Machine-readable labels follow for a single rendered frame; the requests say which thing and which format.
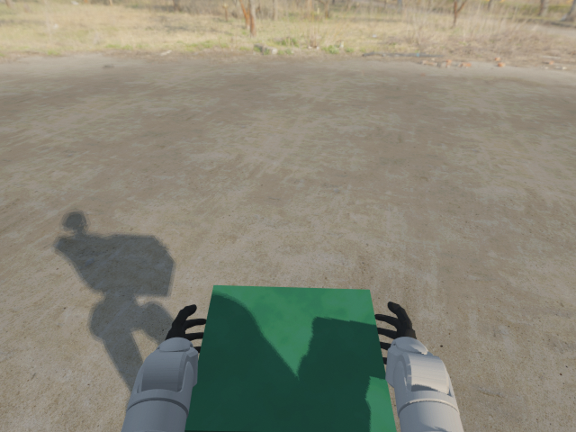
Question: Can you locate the robot right forearm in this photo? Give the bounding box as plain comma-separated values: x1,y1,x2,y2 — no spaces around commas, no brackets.
385,337,464,432

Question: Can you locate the robot left forearm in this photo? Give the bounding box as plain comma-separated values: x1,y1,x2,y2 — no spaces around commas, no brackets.
121,337,198,432

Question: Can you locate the carton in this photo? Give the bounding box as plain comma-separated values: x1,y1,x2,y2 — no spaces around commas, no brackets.
184,285,397,432

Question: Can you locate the robot right hand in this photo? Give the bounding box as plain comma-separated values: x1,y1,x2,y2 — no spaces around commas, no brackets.
374,301,417,365

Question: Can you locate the robot left hand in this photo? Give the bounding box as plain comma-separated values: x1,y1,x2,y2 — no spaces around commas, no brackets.
165,304,206,353

